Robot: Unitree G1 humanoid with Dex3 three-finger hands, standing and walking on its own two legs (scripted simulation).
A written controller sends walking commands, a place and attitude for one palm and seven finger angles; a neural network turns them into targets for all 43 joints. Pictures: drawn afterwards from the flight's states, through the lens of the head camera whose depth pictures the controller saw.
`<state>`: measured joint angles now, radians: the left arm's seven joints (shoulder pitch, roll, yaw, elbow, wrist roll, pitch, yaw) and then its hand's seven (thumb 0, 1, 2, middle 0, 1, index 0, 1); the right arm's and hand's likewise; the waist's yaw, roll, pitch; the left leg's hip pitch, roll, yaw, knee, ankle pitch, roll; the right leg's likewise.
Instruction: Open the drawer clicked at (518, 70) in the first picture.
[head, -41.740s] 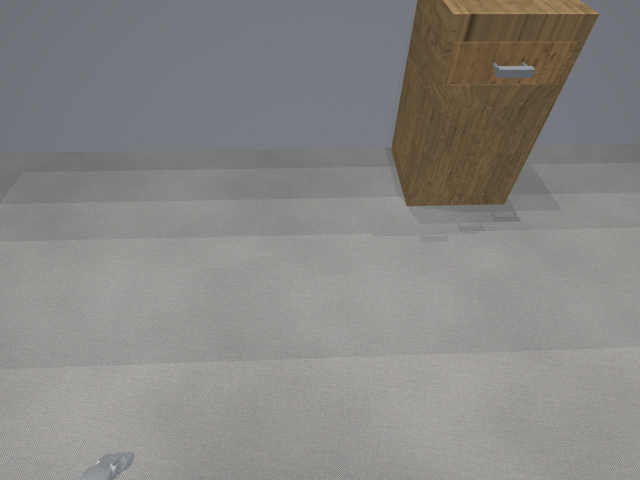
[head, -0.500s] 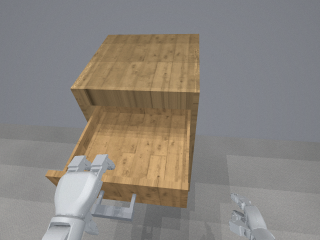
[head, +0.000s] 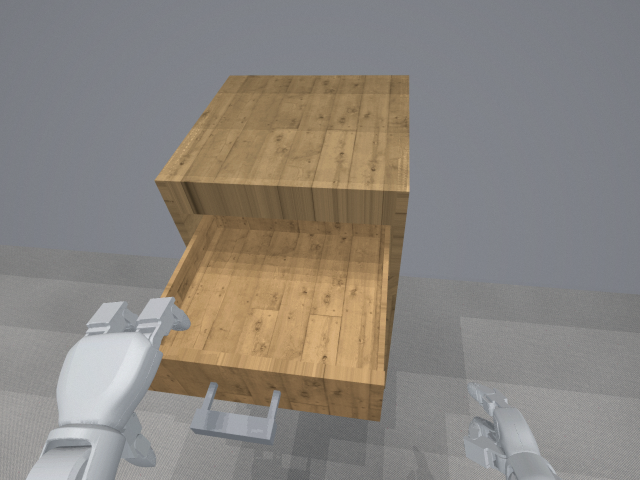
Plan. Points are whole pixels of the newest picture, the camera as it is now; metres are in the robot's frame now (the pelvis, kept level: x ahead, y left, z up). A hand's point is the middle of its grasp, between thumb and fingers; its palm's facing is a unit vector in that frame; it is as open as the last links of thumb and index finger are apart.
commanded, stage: draw the hand back to the body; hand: left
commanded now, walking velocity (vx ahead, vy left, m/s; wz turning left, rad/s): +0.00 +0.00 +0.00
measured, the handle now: (239, 409) +0.23 +0.18 -0.10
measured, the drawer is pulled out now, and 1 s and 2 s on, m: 0.30 0.30 0.30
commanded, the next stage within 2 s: step back with the hand held close in 0.98 s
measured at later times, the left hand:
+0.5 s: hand (125, 346) +0.19 +0.23 +0.15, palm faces +0.36 -0.84 -0.41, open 11.1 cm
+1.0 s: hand (99, 339) +0.19 +0.24 +0.16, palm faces +0.42 -0.81 -0.42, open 7.5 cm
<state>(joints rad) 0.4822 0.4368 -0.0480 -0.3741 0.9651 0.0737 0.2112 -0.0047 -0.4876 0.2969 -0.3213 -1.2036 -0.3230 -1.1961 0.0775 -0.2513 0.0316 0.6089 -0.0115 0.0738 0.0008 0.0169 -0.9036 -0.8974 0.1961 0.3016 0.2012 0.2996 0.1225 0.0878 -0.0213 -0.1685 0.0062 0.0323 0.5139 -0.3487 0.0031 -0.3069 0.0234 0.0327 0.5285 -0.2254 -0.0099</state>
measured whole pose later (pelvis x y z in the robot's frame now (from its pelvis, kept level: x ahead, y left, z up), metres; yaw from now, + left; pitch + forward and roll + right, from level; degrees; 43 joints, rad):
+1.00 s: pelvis +0.01 +0.00 +0.01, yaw +2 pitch -3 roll -1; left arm 0.53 0.32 0.29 -0.50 -0.02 -0.12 0.10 0.01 0.85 0.87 -0.22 -0.33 -0.22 -0.33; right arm 0.18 -0.20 0.02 0.64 -0.03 -0.19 -0.09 0.02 -0.90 -0.90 0.20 0.30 0.20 0.30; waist 0.07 0.05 0.03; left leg -0.06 0.01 -0.01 0.43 -0.32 0.00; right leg -0.17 0.02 -0.01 0.42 -0.21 -0.01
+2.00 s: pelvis -0.12 -0.02 -0.02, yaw +2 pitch -1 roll +0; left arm 0.60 0.40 0.39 -0.59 0.01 -0.23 0.20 0.01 0.89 0.89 -0.21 -0.30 -0.21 -0.30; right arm 0.25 -0.21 0.00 0.58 -0.04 -0.14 -0.08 0.02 -0.90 -0.90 0.20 0.30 0.21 0.30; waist -0.05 -0.03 0.02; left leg -0.43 0.02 0.01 0.70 -0.25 -0.01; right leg -0.50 0.03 0.00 0.61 -0.18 -0.02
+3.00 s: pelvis -0.25 -0.02 +0.00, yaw -2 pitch +1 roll -2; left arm 0.64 0.40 0.38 -0.59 -0.03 -0.23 0.14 0.01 0.89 0.89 -0.21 -0.30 -0.21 -0.30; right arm 0.21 -0.18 0.03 0.65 0.00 -0.14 -0.05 0.02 -0.90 -0.90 0.20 0.30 0.21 0.30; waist -0.02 -0.01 0.00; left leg -0.31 0.04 0.05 0.60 -0.33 0.02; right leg -0.26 0.03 -0.08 0.49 -0.25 -0.03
